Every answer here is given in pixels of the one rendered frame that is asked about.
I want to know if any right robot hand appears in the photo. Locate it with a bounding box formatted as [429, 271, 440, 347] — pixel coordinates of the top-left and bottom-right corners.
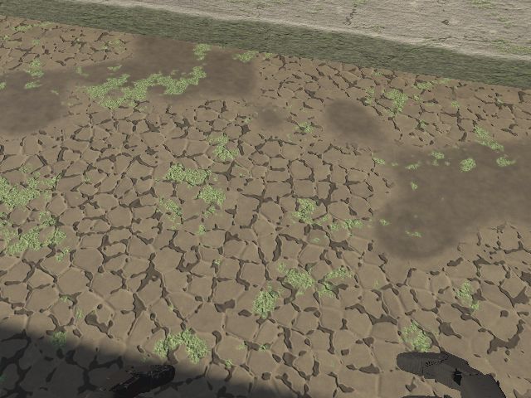
[396, 351, 506, 398]

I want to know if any left robot hand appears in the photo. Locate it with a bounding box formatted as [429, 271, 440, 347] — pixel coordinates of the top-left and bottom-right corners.
[86, 365, 175, 398]

